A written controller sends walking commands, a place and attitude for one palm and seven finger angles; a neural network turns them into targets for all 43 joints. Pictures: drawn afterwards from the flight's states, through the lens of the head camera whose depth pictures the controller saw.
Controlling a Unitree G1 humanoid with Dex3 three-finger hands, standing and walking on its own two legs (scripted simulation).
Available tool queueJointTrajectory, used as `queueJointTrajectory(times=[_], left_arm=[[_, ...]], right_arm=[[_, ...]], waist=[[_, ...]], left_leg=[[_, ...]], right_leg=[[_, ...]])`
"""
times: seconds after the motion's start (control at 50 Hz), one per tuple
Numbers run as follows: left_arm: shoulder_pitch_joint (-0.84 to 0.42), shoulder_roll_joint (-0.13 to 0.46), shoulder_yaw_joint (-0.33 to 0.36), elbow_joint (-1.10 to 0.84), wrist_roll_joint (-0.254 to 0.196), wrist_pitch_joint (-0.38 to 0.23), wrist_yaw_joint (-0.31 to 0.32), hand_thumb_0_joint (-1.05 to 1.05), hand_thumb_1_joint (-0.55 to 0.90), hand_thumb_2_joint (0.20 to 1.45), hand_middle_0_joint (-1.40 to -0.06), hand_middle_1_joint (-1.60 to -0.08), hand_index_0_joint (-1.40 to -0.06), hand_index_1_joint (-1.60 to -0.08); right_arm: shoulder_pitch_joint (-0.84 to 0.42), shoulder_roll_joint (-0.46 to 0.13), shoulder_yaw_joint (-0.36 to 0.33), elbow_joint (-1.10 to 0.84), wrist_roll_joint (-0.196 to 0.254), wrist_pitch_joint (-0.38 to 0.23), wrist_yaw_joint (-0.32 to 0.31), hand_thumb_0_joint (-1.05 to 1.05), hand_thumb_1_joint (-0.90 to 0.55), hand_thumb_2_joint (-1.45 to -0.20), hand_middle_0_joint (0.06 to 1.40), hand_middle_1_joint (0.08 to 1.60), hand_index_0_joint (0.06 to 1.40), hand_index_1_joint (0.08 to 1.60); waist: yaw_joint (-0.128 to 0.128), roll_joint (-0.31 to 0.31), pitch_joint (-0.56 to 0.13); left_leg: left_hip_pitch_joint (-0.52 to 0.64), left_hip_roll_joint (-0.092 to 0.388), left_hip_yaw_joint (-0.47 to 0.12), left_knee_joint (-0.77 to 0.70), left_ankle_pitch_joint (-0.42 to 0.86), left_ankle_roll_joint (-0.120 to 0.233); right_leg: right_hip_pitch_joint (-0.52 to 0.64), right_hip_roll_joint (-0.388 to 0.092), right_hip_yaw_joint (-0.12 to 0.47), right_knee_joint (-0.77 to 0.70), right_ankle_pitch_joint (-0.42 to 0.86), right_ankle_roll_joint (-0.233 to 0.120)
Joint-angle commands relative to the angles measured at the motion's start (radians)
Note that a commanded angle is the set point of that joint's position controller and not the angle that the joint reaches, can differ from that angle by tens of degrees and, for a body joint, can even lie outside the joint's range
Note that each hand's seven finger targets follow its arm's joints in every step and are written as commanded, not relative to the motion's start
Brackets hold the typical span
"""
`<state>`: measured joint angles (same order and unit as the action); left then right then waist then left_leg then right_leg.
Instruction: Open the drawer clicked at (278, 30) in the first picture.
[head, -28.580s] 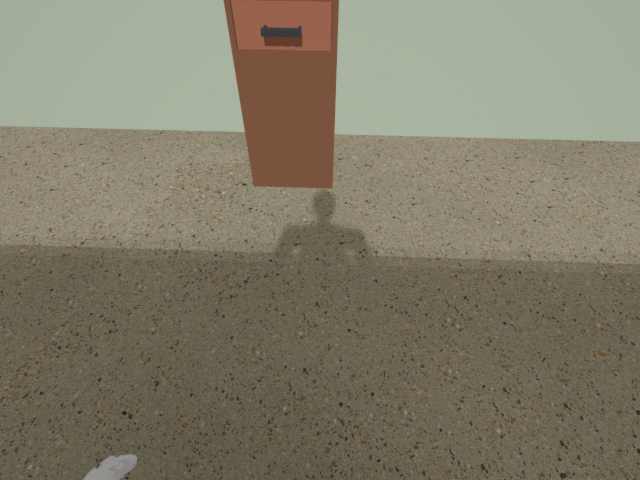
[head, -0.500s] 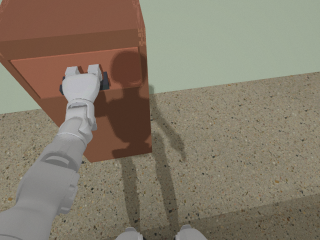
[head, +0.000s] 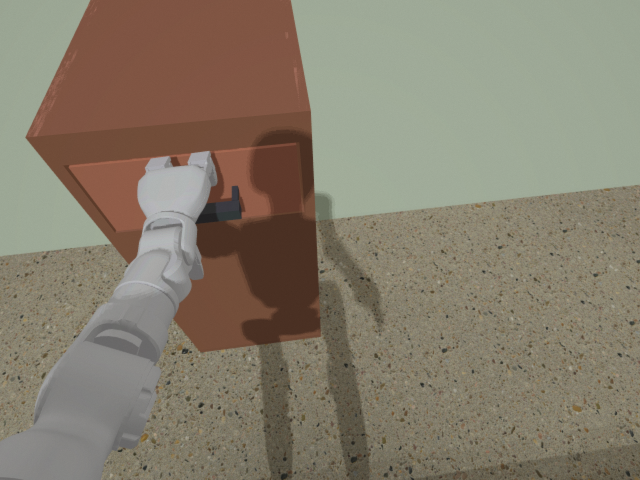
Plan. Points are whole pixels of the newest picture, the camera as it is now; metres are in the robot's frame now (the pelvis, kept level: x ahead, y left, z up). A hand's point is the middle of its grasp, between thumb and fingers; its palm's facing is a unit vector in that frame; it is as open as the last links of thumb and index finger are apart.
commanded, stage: lift the fingers back up to retry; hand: left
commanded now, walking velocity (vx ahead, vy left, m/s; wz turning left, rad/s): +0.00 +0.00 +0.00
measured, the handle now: (198, 204) +0.53 +0.19 -0.02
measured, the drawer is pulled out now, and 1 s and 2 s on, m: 0.00 0.00 0.00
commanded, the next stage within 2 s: re-aim the fingers above the handle in 0.06 s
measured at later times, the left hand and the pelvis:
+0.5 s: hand (183, 228) +0.44 +0.19 +0.04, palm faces -0.05 -0.03 -1.00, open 13.8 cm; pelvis +0.00 -0.01 +0.00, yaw +1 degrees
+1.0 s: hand (201, 230) +0.44 +0.16 +0.04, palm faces -0.04 -0.05 -1.00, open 13.8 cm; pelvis -0.01 +0.00 +0.00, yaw +1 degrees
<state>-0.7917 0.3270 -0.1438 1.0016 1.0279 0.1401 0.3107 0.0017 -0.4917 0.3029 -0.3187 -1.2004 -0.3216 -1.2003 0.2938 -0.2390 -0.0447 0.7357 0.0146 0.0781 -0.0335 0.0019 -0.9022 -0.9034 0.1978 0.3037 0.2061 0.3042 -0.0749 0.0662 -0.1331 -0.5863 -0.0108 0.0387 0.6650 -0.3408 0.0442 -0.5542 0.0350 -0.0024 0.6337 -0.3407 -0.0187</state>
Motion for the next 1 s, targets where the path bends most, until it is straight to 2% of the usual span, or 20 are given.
queueJointTrajectory(times=[0.0, 0.1, 0.16, 0.22, 0.24, 0.3, 0.36, 0.42, 0.44, 0.48, 0.52, 0.54, 0.6, 0.66, 0.7, 0.72, 0.76, 0.84, 0.9, 0.98], left_arm=[[-0.364, 0.213, 0.079, -0.226, 0.021, -0.041, 0.024, 0.000, -0.500, 0.300, -0.300, -1.200, -0.300, -1.200], [-0.358, 0.244, 0.115, -0.297, 0.036, -0.070, 0.055, 0.000, -0.500, 0.300, -0.300, -1.200, -0.300, -1.200], [-0.360, 0.221, 0.098, -0.310, 0.045, -0.063, 0.080, 0.000, -0.500, 0.300, -0.300, -1.200, -0.300, -1.200], [-0.352, 0.302, 0.154, -0.315, 0.055, -0.048, 0.091, 0.000, -0.500, 0.300, -0.300, -1.200, -0.300, -1.200], [-0.370, 0.221, 0.083, -0.305, 0.049, -0.037, 0.087, 0.000, -0.500, 0.300, -0.300, -1.200, -0.300, -1.200], [-0.367, 0.206, 0.069, -0.263, 0.027, -0.022, 0.062, 0.000, -0.500, 0.300, -0.300, -1.200, -0.300, -1.200], [-0.405, 0.135, -0.002, -0.283, 0.008, -0.032, 0.027, 0.000, -0.500, 0.300, -0.300, -1.200, -0.300, -1.200], [-0.408, 0.154, 0.011, -0.296, 0.005, -0.068, 0.003, 0.000, -0.500, 0.300, -0.300, -1.200, -0.300, -1.200], [-0.403, 0.118, -0.015, -0.299, 0.004, -0.079, 0.000, 0.000, -0.500, 0.300, -0.300, -1.200, -0.300, -1.200], [-0.385, 0.191, 0.054, -0.276, 0.014, -0.095, 0.014, 0.000, -0.500, 0.300, -0.300, -1.200, -0.300, -1.200], [-0.353, 0.316, 0.160, -0.245, 0.035, -0.095, 0.043, 0.000, -0.500, 0.300, -0.300, -1.200, -0.300, -1.200], [-0.368, 0.267, 0.121, -0.238, 0.042, -0.087, 0.060, 0.000, -0.500, 0.300, -0.300, -1.200, -0.300, -1.200], [-0.346, 0.360, 0.204, -0.200, 0.057, -0.049, 0.105, 0.000, -0.500, 0.300, -0.300, -1.200, -0.300, -1.200], [-0.366, 0.305, 0.146, -0.180, 0.060, -0.002, 0.113, 0.000, -0.500, 0.300, -0.300, -1.200, -0.300, -1.200], [-0.377, 0.291, 0.129, -0.167, 0.049, 0.013, 0.092, 0.000, -0.500, 0.300, -0.300, -1.200, -0.300, -1.200], [-0.401, 0.281, 0.113, -0.191, 0.043, 0.008, 0.078, 0.000, -0.500, 0.300, -0.300, -1.200, -0.300, -1.200], [-0.398, 0.185, 0.042, -0.217, 0.019, -0.007, 0.042, 0.000, -0.500, 0.300, -0.300, -1.200, -0.300, -1.200], [-0.401, 0.109, -0.024, -0.272, -0.009, -0.079, -0.012, 0.000, -0.500, 0.300, -0.300, -1.200, -0.300, -1.200], [-0.462, 0.147, 0.002, -0.298, 0.015, -0.124, 0.012, 0.000, -0.500, 0.300, -0.300, -1.200, -0.300, -1.200], [-0.457, 0.312, 0.162, -0.261, 0.053, -0.112, 0.112, 0.000, -0.500, 0.300, -0.300, -1.200, -0.300, -1.200]], right_arm=[[0.070, -0.144, -0.048, -0.085, -0.004, -0.012, -0.007, 0.000, -0.900, -0.900, 0.200, 0.300, 0.200, 0.300], [0.053, -0.135, -0.051, -0.098, -0.009, -0.012, -0.005, 0.000, -0.900, -0.900, 0.200, 0.300, 0.200, 0.300], [0.048, -0.129, -0.055, -0.090, -0.007, -0.014, -0.002, 0.000, -0.900, -0.900, 0.200, 0.300, 0.200, 0.300], [0.038, -0.134, -0.054, -0.089, -0.008, -0.009, -0.008, 0.000, -0.900, -0.900, 0.200, 0.300, 0.200, 0.300], [0.036, -0.130, -0.052, -0.087, -0.006, -0.011, -0.006, 0.000, -0.900, -0.900, 0.200, 0.300, 0.200, 0.300], [0.036, -0.140, -0.054, -0.077, -0.001, -0.010, -0.006, 0.000, -0.900, -0.900, 0.200, 0.300, 0.200, 0.300], [0.038, -0.138, -0.057, -0.076, 0.000, -0.018, -0.010, 0.000, -0.900, -0.900, 0.200, 0.300, 0.200, 0.300], [0.046, -0.141, -0.057, -0.074, -0.002, -0.020, -0.016, 0.000, -0.900, -0.900, 0.200, 0.300, 0.200, 0.300], [0.046, -0.137, -0.057, -0.077, -0.003, -0.023, -0.014, 0.000, -0.900, -0.900, 0.200, 0.300, 0.200, 0.300], [0.050, -0.141, -0.054, -0.069, -0.006, -0.023, -0.014, 0.000, -0.900, -0.900, 0.200, 0.300, 0.200, 0.300], [0.049, -0.142, -0.044, -0.077, -0.006, -0.017, -0.017, 0.000, -0.900, -0.900, 0.200, 0.300, 0.200, 0.300], [0.040, -0.133, -0.040, -0.080, -0.006, -0.019, -0.016, 0.000, -0.900, -0.900, 0.200, 0.300, 0.200, 0.300], [0.029, -0.141, -0.036, -0.079, -0.008, -0.018, -0.010, 0.000, -0.900, -0.900, 0.200, 0.300, 0.200, 0.300], [0.034, -0.135, -0.038, -0.088, -0.001, -0.023, -0.005, 0.000, -0.900, -0.900, 0.200, 0.300, 0.200, 0.300], [0.039, -0.142, -0.042, -0.088, 0.002, -0.022, -0.007, 0.000, -0.900, -0.900, 0.200, 0.300, 0.200, 0.300], [0.050, -0.144, -0.047, -0.089, 0.004, -0.024, -0.008, 0.000, -0.900, -0.900, 0.200, 0.300, 0.200, 0.300], [0.055, -0.143, -0.056, -0.084, 0.005, -0.029, -0.009, 0.000, -0.900, -0.900, 0.200, 0.300, 0.200, 0.300], [0.062, -0.146, -0.064, -0.070, 0.004, -0.042, -0.017, 0.000, -0.900, -0.900, 0.200, 0.300, 0.200, 0.300], [0.062, -0.145, -0.058, -0.057, -0.001, -0.049, -0.021, 0.000, -0.900, -0.900, 0.200, 0.300, 0.200, 0.300], [0.057, -0.138, -0.042, -0.056, -0.007, -0.049, -0.015, 0.000, -0.900, -0.900, 0.200, 0.300, 0.200, 0.300]], waist=[[-0.003, -0.067, -0.383], [0.008, -0.070, -0.399], [0.000, -0.027, -0.397], [0.014, -0.016, -0.426], [-0.009, -0.024, -0.397], [-0.024, -0.068, -0.368], [-0.038, -0.051, -0.374], [-0.035, -0.050, -0.381], [-0.036, -0.038, -0.369], [-0.020, -0.061, -0.361], [0.015, -0.072, -0.370], [0.007, -0.055, -0.339], [0.037, -0.073, -0.347], [0.020, -0.048, -0.365], [0.005, -0.071, -0.397], [-0.002, -0.058, -0.418], [-0.023, -0.065, -0.422], [-0.046, -0.059, -0.350], [-0.045, -0.032, -0.303], [0.010, -0.013, -0.342]], left_leg=[[0.275, -0.010, -0.015, -0.018, 0.498, -0.004], [0.259, -0.017, -0.009, -0.005, 0.515, -0.003], [0.281, -0.016, -0.009, -0.001, 0.524, -0.007], [0.283, -0.018, -0.011, -0.005, 0.519, -0.008], [0.288, -0.020, -0.010, -0.006, 0.510, -0.007], [0.279, -0.020, -0.011, -0.014, 0.463, -0.003], [0.308, -0.021, -0.013, -0.018, 0.447, 0.000], [0.330, -0.017, -0.028, -0.018, 0.462, -0.001], [0.332, -0.019, -0.028, -0.014, 0.465, -0.001], [0.293, -0.020, -0.025, -0.016, 0.434, -0.001], [0.226, -0.026, -0.023, -0.021, 0.419, -0.003], [0.211, -0.028, -0.019, -0.026, 0.399, -0.006], [0.166, -0.025, -0.011, -0.032, 0.378, -0.008], [0.180, -0.023, 0.003, -0.036, 0.364, -0.009], [0.204, -0.020, 0.003, -0.036, 0.379, -0.006], [0.229, -0.016, 0.002, -0.036, 0.387, -0.004], [0.287, -0.011, -0.003, -0.035, 0.407, 0.000], [0.337, -0.007, -0.028, -0.036, 0.404, 0.003], [0.325, -0.005, -0.045, -0.045, 0.384, -0.004], [0.247, -0.016, -0.034, -0.044, 0.353, -0.010]], right_leg=[[0.172, 0.023, 0.001, -0.042, 0.490, -0.013], [0.206, 0.018, 0.010, -0.031, 0.548, -0.011], [0.176, 0.020, 0.005, -0.027, 0.532, -0.011], [0.201, 0.019, 0.007, -0.024, 0.526, -0.011], [0.177, 0.022, 0.000, -0.030, 0.515, -0.010], [0.177, 0.022, 0.003, -0.053, 0.486, -0.008], [0.158, 0.019, 0.004, -0.060, 0.471, -0.004], [0.141, 0.022, -0.001, -0.054, 0.449, -0.007], [0.125, 0.023, -0.002, -0.055, 0.447, -0.008], [0.139, 0.020, 0.003, -0.052, 0.439, -0.008], [0.186, 0.017, 0.009, -0.033, 0.448, -0.012], [0.165, 0.017, 0.004, -0.036, 0.428, -0.013], [0.192, 0.018, 0.010, -0.029, 0.405, -0.015], [0.187, 0.019, 0.008, -0.035, 0.400, -0.011], [0.206, 0.021, 0.009, -0.043, 0.417, -0.009], [0.202, 0.020, 0.012, -0.045, 0.424, -0.005], [0.179, 0.024, 0.006, -0.059, 0.424, -0.003], [0.103, 0.029, -0.001, -0.079, 0.372, -0.005], [0.059, 0.028, -0.005, -0.078, 0.314, -0.014], [0.103, 0.028, -0.002, -0.041, 0.305, -0.023]])
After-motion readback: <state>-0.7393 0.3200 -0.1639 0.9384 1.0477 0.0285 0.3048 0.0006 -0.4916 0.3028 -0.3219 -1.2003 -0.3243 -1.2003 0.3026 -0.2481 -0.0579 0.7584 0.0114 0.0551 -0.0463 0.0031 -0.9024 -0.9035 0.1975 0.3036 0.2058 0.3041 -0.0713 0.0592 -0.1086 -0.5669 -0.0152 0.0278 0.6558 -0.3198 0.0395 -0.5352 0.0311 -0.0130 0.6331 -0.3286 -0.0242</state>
